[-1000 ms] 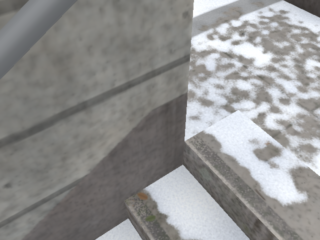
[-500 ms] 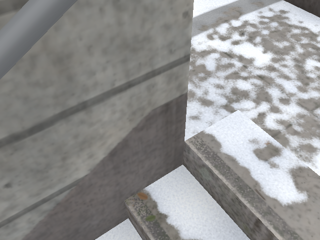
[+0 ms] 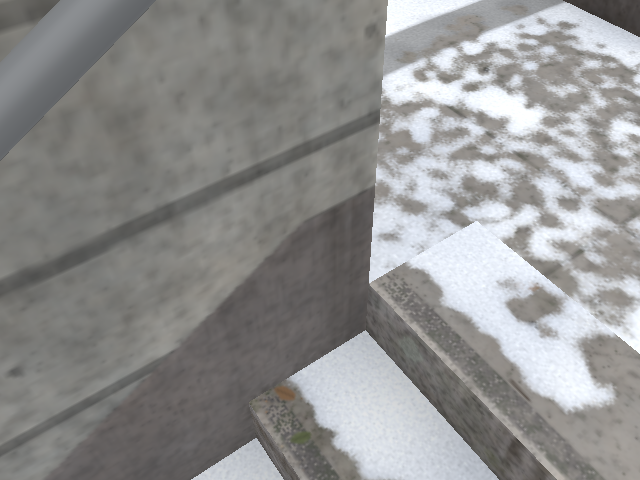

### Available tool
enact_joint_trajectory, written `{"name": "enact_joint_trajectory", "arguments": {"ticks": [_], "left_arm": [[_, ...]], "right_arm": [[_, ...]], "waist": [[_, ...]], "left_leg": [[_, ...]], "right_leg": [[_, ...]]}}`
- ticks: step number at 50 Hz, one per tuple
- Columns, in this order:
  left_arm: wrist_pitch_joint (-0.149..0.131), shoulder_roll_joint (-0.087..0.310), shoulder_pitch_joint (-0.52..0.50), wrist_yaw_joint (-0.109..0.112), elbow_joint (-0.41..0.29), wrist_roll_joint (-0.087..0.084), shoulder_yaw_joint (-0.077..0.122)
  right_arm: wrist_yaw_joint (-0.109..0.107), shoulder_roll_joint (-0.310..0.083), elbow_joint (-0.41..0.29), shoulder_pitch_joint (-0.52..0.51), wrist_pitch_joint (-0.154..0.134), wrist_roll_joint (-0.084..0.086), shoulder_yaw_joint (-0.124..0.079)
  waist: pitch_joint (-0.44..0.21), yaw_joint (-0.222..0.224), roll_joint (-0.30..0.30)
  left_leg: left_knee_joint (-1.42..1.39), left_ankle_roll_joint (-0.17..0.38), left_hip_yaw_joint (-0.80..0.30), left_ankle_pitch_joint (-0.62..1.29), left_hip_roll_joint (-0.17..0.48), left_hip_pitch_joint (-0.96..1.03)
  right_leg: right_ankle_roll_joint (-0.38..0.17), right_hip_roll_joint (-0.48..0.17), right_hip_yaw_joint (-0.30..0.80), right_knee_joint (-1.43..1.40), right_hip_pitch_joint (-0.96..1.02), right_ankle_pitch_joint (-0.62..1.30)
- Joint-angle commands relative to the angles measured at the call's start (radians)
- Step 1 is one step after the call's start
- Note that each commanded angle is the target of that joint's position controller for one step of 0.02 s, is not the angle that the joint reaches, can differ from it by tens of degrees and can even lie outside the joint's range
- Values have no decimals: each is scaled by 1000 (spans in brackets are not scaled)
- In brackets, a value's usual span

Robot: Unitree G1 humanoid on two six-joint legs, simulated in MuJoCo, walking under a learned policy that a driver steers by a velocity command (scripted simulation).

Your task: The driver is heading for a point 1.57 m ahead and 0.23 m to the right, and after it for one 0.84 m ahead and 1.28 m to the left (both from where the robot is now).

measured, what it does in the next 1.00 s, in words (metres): stands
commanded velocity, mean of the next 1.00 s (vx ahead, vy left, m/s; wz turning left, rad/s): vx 0.00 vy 0.00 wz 0.00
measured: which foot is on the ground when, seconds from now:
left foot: down 0.00-1.00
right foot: down 0.00-1.00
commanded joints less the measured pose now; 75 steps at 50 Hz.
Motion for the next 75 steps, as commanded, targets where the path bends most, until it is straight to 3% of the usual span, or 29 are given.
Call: {"name": "enact_joint_trajectory", "arguments": {"ticks": [1, 4, 7, 11, 16, 19, 23, 28, 30, 33, 38, 44, 48, 52, 60, 61, 64, 68, 75], "left_arm": [[-6, 110, 20, 1, -25, 0, 18], [-7, 110, 16, 11, -22, -3, 16], [-6, 105, 10, 5, -29, 1, 15], [-6, 111, 17, 1, -26, 0, 18], [-7, 111, 14, 11, -23, -3, 16], [-6, 106, 8, 5, -30, 1, 15], [-6, 111, 16, 1, -27, 0, 18], [-4, 113, 7, 12, -27, -5, 16], [-3, 109, 3, 5, -34, -1, 16], [0, 111, 6, 3, -34, 0, 18], [0, 115, 2, 11, -32, -4, 19], [0, 111, -4, 13, -36, -2, 16], [1, 114, -2, 3, -40, 1, 19], [1, 117, -4, 10, -37, -4, 19], [0, 114, -11, 12, -40, -2, 16], [0, 110, -6, 5, -43, 1, 16], [2, 115, -4, 2, -42, 1, 19], [1, 119, -6, 10, -39, -4, 20], [0, 115, -12, 11, -42, -2, 17]], "right_arm": [[-3, -81, -14, 66, -6, 1, -13], [-4, -108, -24, 58, -6, -4, -18], [-3, -81, -13, 67, -4, 4, -12], [-3, -80, -14, 66, -6, 1, -13], [-4, -108, -26, 58, -6, -3, -19], [-3, -82, -14, 66, -4, 4, -12], [-3, -81, -15, 65, -6, 1, -13], [-5, -114, -31, 49, -5, -6, -21], [-4, -88, -20, 61, -3, 0, -17], [-6, -82, -21, 59, -3, -1, -16], [-6, -105, -36, 46, -5, -5, -21], [-6, -108, -38, 50, -2, -5, -22], [-5, -84, -29, 54, -2, -1, -17], [-6, -109, -41, 40, -4, -6, -23], [-4, -110, -42, 43, -1, -4, -22], [-3, -92, -31, 53, -1, 0, -19], [-4, -88, -31, 49, -2, -2, -18], [-5, -112, -44, 36, -4, -6, -23], [-4, -111, -43, 40, -2, -4, -23]], "waist": [[26, 1, -3], [18, -2, -16], [-2, 1, -10], [25, 0, -2], [17, -3, -17], [-3, 1, -11], [25, 0, -3], [12, -5, -10], [-3, -4, -12], [21, -3, -2], [28, -5, -7], [9, -7, -19], [16, -4, -3], [27, -5, -5], [9, -7, -17], [-3, -4, -16], [17, -3, -3], [27, -5, -5], [7, -7, -17]], "left_leg": [[-27, -11, -78, 165, 108, -36], [-29, -5, -82, 188, 111, -29], [-29, -8, -75, 166, 109, -18], [-27, -11, -78, 165, 107, -36], [-28, -6, -82, 190, 110, -27], [-28, -9, -75, 168, 108, -17], [-26, -12, -78, 166, 107, -35], [-24, -8, -78, 190, 109, -23], [-21, -10, -71, 171, 108, -18], [-20, -14, -74, 162, 105, -37], [-21, -12, -82, 186, 106, -42], [-21, -9, -78, 190, 107, -29], [-20, -15, -74, 166, 104, -36], [-22, -12, -82, 188, 106, -41], [-21, -8, -79, 193, 107, -27], [-20, -12, -71, 173, 106, -21], [-21, -15, -75, 165, 104, -36], [-22, -13, -83, 187, 106, -41], [-20, -8, -79, 194, 107, -27]], "right_leg": [[-14, -145, 113, -35, 0, 199], [-23, -148, 114, -21, 2, 232], [-19, -146, 115, -30, 10, 214], [-15, -145, 113, -34, 3, 200], [-22, -147, 114, -20, 1, 235], [-19, -146, 115, -28, 11, 221], [-14, -144, 113, -33, 3, 204], [-20, -146, 114, -20, 0, 237], [-16, -143, 113, -30, 8, 220], [-14, -142, 113, -32, 4, 197], [-18, -145, 114, -19, 1, 223], [-22, -144, 113, -13, 6, 237], [-14, -142, 114, -28, 6, 203], [-19, -145, 115, -18, 0, 220], [-22, -145, 114, -13, 4, 235], [-17, -142, 115, -26, 8, 218], [-15, -141, 115, -30, 5, 195], [-19, -144, 115, -20, -1, 214], [-22, -144, 115, -13, 5, 238]]}}
Keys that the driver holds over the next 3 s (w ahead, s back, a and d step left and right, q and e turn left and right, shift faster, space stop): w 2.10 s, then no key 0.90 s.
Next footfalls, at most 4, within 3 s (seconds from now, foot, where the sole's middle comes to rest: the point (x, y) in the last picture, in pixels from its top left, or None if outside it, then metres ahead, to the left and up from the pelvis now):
none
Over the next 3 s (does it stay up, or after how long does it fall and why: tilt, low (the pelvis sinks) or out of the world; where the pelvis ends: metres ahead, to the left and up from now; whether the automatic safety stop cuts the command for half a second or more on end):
stays up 0.00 0.00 0.00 its command is cut before an obstacle from the start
